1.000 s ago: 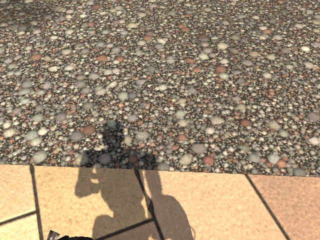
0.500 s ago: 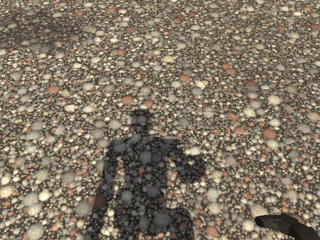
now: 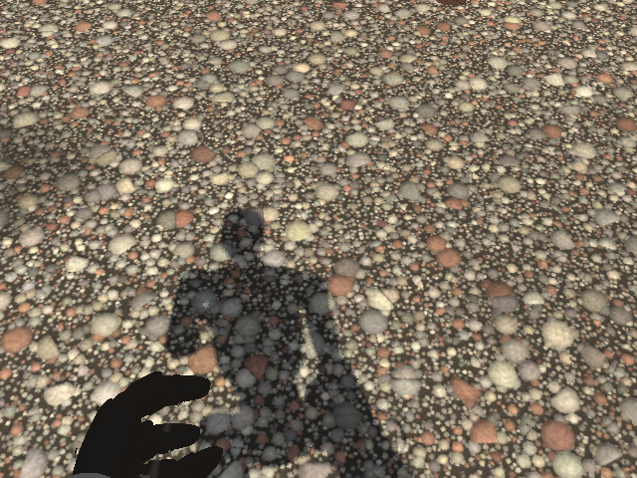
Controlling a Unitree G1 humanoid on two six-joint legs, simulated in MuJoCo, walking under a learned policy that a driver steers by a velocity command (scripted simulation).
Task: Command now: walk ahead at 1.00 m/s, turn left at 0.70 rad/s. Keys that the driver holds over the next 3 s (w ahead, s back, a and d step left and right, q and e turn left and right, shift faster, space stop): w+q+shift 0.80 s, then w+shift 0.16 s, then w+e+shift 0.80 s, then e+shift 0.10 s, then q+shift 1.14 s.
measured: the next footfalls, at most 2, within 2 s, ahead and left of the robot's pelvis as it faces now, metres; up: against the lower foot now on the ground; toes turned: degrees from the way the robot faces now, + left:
right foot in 0.06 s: +0.27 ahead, -0.14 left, +0.00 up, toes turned +2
left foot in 0.50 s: +0.62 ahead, +0.15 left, +0.00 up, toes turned +30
